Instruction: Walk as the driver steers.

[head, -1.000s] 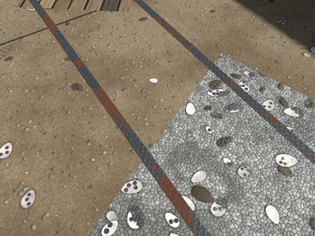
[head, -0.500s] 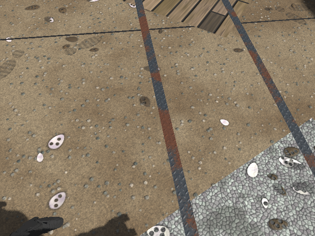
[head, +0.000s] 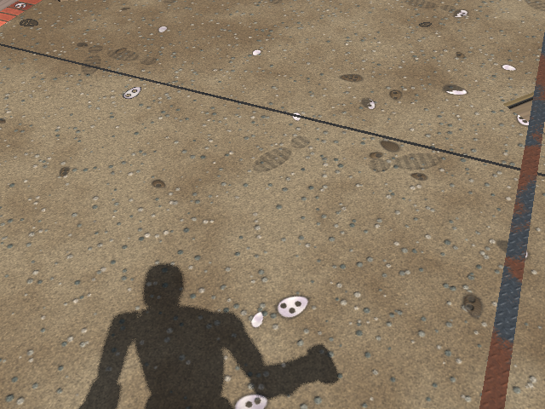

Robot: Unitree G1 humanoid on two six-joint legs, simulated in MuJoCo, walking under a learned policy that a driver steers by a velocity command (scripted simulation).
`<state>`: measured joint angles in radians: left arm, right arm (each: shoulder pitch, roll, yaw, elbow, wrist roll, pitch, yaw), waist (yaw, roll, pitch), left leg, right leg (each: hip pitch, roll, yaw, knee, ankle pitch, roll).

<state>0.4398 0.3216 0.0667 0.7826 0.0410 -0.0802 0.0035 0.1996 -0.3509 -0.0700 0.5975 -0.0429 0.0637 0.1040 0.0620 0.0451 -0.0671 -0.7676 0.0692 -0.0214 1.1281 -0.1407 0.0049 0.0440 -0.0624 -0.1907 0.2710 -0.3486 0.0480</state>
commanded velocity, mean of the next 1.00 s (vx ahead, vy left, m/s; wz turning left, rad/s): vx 0.32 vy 0.00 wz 0.35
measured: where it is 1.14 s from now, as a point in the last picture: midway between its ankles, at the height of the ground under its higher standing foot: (221, 406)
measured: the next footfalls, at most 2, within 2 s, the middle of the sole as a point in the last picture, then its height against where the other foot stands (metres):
left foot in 0.16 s outside the picture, level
right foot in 0.56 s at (258, 365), level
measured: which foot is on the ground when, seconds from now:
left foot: up 0.00-0.14, down 0.16-0.58, up 0.60-0.88, down 0.90-1.00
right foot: down 0.00-0.14, up 0.16-0.54, down 0.56-1.00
